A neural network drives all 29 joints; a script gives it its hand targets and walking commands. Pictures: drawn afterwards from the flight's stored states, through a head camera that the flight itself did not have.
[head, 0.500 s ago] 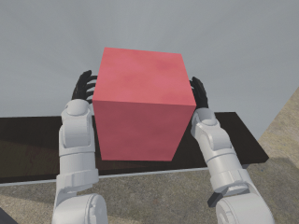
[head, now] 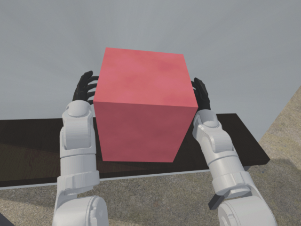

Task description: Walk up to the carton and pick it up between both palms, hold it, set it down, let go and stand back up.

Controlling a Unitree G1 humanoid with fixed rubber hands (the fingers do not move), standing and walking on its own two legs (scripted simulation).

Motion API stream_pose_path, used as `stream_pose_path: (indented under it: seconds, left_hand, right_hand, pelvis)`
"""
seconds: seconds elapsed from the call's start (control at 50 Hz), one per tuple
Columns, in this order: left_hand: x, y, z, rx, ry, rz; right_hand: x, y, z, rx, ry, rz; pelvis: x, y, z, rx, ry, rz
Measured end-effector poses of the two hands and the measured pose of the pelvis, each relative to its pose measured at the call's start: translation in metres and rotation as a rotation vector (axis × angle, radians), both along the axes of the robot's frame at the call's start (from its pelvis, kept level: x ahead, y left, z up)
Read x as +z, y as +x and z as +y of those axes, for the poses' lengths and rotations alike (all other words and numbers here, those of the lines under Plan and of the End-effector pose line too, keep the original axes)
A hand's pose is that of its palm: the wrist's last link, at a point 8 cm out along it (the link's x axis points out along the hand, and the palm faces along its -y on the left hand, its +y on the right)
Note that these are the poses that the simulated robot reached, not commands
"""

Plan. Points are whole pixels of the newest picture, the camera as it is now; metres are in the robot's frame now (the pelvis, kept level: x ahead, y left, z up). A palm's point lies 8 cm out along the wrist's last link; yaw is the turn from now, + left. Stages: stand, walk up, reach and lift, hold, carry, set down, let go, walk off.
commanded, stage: hold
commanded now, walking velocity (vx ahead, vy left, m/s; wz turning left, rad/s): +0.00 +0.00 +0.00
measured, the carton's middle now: (141, 109) +0.40 +0.02 +0.14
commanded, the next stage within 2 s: none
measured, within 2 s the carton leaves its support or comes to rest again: neither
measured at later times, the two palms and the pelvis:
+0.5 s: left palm (82, 103) +0.35 +0.17 +0.19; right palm (201, 110) +0.35 -0.13 +0.18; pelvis -0.01 +0.00 +0.00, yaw +0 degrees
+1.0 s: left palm (82, 104) +0.36 +0.17 +0.18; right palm (200, 112) +0.35 -0.13 +0.17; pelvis +0.00 +0.00 +0.00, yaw +0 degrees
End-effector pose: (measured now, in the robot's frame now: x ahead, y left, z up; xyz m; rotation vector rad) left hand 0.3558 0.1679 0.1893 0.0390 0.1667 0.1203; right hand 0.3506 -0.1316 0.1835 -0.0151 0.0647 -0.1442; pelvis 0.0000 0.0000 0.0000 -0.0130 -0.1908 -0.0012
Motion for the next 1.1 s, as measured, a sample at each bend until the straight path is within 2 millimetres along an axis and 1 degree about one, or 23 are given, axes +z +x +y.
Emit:
stream_pose_path:
  seconds: [0.08,0.22,0.28,0.34,0.46,0.52,0.6,0.7,0.78,0.94,1.1]
  left_hand:
    - [-0.003,-0.002,0.003,0.008,0.005,0.016]
    - [-0.013,-0.005,0.005,0.018,0.039,0.062]
    - [-0.012,-0.005,0.004,0.019,0.043,0.058]
    - [-0.009,-0.005,0.001,0.015,0.043,0.040]
    - [-0.002,-0.004,-0.002,0.007,0.015,0.011]
    - [-0.001,-0.003,-0.001,0.007,0.003,0.015]
    - [-0.005,-0.001,0.002,0.012,0.003,0.035]
    - [-0.011,-0.001,0.005,0.019,0.023,0.054]
    - [-0.010,-0.003,0.004,0.018,0.036,0.041]
    - [-0.004,-0.002,0.000,0.001,0.031,0.023]
    - [-0.007,-0.003,0.002,0.005,0.011,0.027]
  right_hand:
    - [-0.003,0.000,0.003,0.008,0.007,0.015]
    - [-0.025,0.000,0.005,0.018,0.046,0.058]
    - [-0.029,-0.001,0.004,0.018,0.058,0.053]
    - [-0.026,-0.002,0.002,0.014,0.056,0.035]
    - [-0.009,-0.003,-0.001,0.005,0.018,0.006]
    - [-0.004,-0.001,-0.001,0.005,0.000,0.010]
    - [-0.006,0.002,0.002,0.011,-0.001,0.030]
    - [-0.015,0.005,0.005,0.022,0.021,0.046]
    - [-0.019,0.003,0.005,0.021,0.043,0.033]
    - [-0.013,-0.002,0.000,0.000,0.032,0.014]
    - [-0.009,-0.001,0.002,0.007,0.013,0.017]
  pelvis:
    - [0.000,-0.001,0.000,0.000,0.000,-0.006]
    - [0.000,-0.006,0.004,0.008,-0.001,0.002]
    - [0.000,-0.007,0.004,0.012,-0.002,0.016]
    - [0.000,-0.007,0.004,0.011,-0.003,0.020]
    - [0.000,-0.005,0.001,0.003,0.000,0.011]
    - [0.000,-0.005,-0.001,-0.001,0.003,0.004]
    - [0.000,-0.006,-0.002,-0.001,0.003,0.003]
    - [0.000,-0.005,-0.001,0.006,0.000,0.007]
    - [0.000,-0.003,0.002,0.013,-0.003,0.012]
    - [0.000,-0.002,0.004,0.007,0.000,0.004]
    - [0.000,-0.005,0.003,-0.001,-0.001,-0.001]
